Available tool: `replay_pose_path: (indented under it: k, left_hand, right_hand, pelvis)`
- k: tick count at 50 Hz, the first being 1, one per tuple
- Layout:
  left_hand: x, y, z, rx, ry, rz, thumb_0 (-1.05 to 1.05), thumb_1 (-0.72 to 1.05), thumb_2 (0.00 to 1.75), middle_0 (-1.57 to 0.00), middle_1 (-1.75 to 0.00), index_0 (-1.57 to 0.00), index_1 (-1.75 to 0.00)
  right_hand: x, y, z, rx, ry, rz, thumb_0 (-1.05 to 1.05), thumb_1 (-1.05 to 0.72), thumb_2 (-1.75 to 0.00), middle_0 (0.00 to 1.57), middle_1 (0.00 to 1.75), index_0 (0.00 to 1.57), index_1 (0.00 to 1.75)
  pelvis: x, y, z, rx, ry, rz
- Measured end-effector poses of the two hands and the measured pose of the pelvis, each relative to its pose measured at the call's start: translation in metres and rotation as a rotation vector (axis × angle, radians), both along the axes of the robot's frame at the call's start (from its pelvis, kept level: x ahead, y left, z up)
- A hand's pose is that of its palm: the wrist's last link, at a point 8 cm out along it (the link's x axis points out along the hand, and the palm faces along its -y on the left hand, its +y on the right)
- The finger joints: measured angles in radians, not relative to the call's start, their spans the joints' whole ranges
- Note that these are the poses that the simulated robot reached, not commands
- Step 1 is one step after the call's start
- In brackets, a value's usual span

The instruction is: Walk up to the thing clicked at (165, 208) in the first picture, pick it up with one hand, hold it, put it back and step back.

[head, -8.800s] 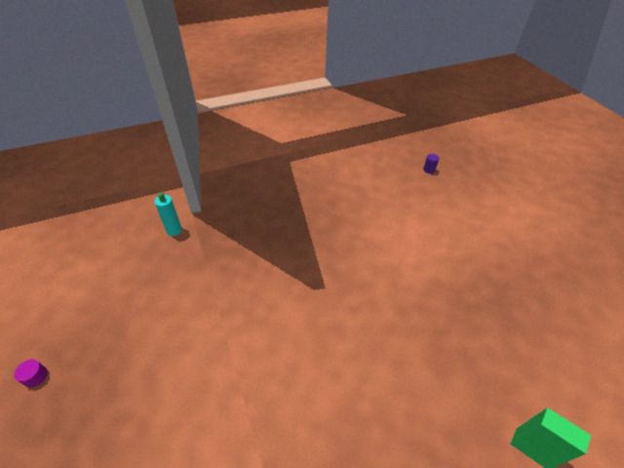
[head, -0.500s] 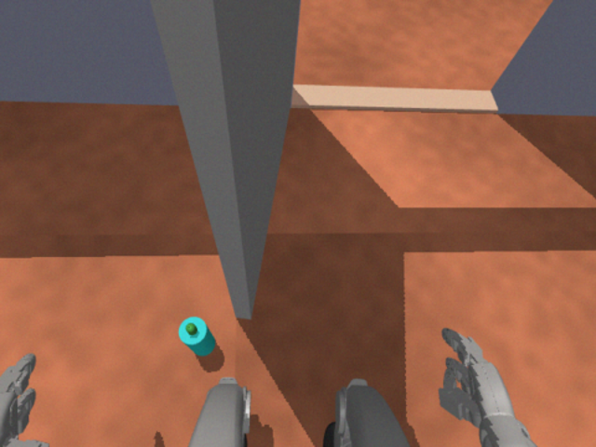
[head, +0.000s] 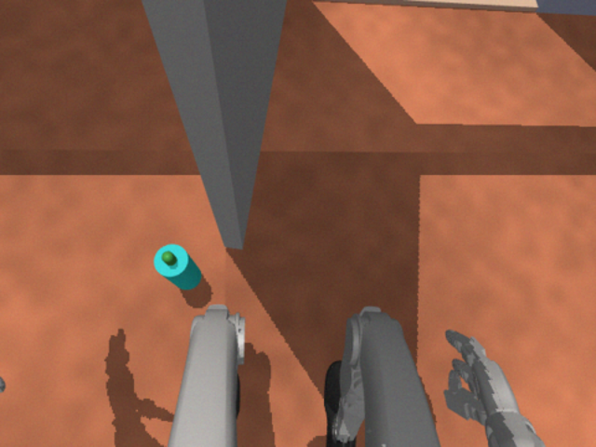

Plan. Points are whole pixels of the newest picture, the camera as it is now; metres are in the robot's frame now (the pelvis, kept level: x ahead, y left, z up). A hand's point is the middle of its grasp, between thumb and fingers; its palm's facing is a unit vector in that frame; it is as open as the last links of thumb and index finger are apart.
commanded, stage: go down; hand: left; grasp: from the side
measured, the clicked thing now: (178, 267) +0.40 +0.24 -0.39
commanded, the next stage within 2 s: approach in 1.64 s
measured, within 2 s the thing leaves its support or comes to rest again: neither
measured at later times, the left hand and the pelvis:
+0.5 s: hand out of the picture +0.29 +0.41 -0.09, palm faces +0.18 -0.97 -0.15, open 17.6 cm; pelvis -0.02 +0.00 -0.06, yaw -2 degrees
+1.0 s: hand out of the picture +0.30 +0.42 -0.10, palm faces +0.19 -0.97 -0.13, open 17.7 cm; pelvis -0.03 +0.00 -0.09, yaw -2 degrees
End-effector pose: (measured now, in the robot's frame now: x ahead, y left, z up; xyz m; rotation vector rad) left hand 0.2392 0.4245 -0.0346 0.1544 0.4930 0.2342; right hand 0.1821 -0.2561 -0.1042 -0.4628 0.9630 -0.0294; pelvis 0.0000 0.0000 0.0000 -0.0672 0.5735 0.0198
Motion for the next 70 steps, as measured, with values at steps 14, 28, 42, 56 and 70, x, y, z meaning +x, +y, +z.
replay_pose_path:
  k: [14,28,42,56,70]
  left_hand:
    - [0.018,0.016,-0.024,-0.02,-0.086,-0.025,-0.02,-0.6,0.04,-0.08,-0.1,-0.08,-0.1]
    - [0.025,0.03,-0.044,-0.025,-0.152,-0.035,-0.02,-0.6,0.04,-0.07,-0.07,-0.07,-0.08]
    - [0.029,0.036,-0.052,-0.031,-0.19,-0.035,-0.02,-0.6,0.06,-0.06,-0.06,-0.05,-0.07]
    - [0.033,0.041,-0.06,-0.034,-0.217,-0.037,-0.02,-0.6,0.06,-0.05,-0.05,-0.04,-0.07]
    - [0.032,0.046,-0.069,-0.036,-0.249,-0.03,-0.02,-0.6,0.06,-0.05,-0.04,-0.04,-0.06]
  right_hand:
    - [-0.013,-0.01,-0.028,-0.048,-0.018,0.008,0.01,-0.91,-0.9,0.21,0.3,0.21,0.3]
    - [-0.017,-0.01,-0.058,-0.071,0.001,0.04,0.01,-0.92,-0.91,0.21,0.3,0.21,0.3]
    - [-0.023,-0.005,-0.073,-0.068,0.004,0.049,0.01,-0.93,-0.91,0.21,0.3,0.21,0.3]
    - [-0.031,-0.012,-0.084,-0.085,0.02,0.056,0.01,-0.93,-0.91,0.21,0.3,0.21,0.3]
    - [-0.035,-0.014,-0.096,-0.09,0.041,0.068,0.01,-0.93,-0.91,0.21,0.3,0.21,0.3]
  pelvis:
    - [-0.014,0.001,-0.039,-0.018,0.003,-0.01]
    - [-0.018,0.003,-0.069,-0.028,0.002,-0.013]
    - [-0.023,0.005,-0.086,-0.034,-0.007,-0.015]
    - [-0.026,0.004,-0.099,-0.034,-0.015,-0.016]
    - [-0.027,0.003,-0.112,-0.035,-0.02,-0.019]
